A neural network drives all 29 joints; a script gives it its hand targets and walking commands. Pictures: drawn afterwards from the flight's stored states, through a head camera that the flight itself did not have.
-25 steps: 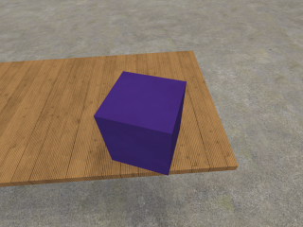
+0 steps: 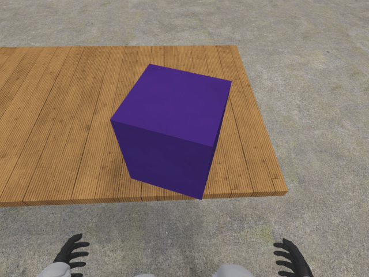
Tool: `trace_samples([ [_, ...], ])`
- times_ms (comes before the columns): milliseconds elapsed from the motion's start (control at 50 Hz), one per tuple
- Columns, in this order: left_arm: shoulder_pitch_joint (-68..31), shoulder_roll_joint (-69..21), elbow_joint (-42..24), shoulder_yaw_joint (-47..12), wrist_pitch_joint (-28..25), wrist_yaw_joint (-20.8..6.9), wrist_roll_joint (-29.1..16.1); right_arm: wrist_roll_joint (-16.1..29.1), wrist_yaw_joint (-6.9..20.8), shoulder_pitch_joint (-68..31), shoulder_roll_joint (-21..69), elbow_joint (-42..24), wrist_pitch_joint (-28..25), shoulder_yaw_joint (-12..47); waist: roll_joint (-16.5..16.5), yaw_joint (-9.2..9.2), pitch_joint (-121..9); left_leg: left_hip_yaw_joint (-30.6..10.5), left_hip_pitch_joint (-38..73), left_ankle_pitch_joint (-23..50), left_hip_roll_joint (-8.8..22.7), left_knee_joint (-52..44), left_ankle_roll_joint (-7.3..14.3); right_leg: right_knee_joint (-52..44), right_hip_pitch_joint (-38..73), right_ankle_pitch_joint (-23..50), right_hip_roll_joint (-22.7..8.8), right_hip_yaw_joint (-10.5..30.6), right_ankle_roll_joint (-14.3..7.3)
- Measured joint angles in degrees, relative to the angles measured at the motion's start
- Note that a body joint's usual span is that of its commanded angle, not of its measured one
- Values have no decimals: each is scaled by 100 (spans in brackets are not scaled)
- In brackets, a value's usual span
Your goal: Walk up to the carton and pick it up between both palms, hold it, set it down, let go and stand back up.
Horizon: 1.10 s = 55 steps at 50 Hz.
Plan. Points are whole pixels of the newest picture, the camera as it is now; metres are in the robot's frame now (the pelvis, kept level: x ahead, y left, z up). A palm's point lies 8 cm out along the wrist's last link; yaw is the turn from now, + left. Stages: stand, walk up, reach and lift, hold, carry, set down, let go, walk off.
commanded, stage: reach and lift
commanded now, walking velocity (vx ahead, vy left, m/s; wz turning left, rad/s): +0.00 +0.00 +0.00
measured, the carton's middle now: (176, 134) +0.44 +0.03 +0.01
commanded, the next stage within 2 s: none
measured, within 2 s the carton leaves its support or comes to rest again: neither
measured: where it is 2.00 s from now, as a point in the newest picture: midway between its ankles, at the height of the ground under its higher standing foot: outside the picture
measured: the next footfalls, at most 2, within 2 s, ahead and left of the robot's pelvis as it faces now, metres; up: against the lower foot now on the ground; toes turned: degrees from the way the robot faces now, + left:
none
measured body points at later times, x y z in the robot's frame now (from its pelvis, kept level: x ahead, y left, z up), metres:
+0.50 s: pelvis +0.01 +0.03 +0.01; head +0.01 +0.04 +0.46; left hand +0.18 +0.30 -0.05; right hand +0.14 -0.18 -0.07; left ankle -0.02 +0.15 -0.72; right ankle +0.05 -0.14 -0.72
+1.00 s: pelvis +0.03 +0.05 +0.01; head +0.03 +0.07 +0.46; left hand +0.20 +0.31 -0.03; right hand +0.18 -0.14 -0.04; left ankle -0.02 +0.15 -0.72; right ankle +0.05 -0.14 -0.72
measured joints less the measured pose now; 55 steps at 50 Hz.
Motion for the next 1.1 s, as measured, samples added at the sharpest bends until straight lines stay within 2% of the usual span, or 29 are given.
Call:
trace_samples([
  [220,251,337,-95,-148,-648,-75,-466,-164,-198,486,368,-874,-47,-81,117,67,-22,116,215,145,-32,-302,119,-581,312,325,-15,97,119],
  [560,576,261,-345,-406,-1527,-243,-894,-10,-436,1064,724,-1685,-212,-91,222,172,-224,296,588,196,-89,-695,250,-1198,735,542,-58,241,249],
  [940,830,468,-596,-575,-2664,-643,-1363,383,-935,1129,1020,-1641,-1235,217,272,257,-233,259,750,57,-135,-709,324,-1460,1037,512,-112,188,304],
  [1100,898,561,-786,-722,-2998,-771,-1517,471,-1091,1183,1111,-1600,-1685,303,294,258,-191,241,771,-80,-133,-517,376,-1469,1156,474,-109,171,250],
])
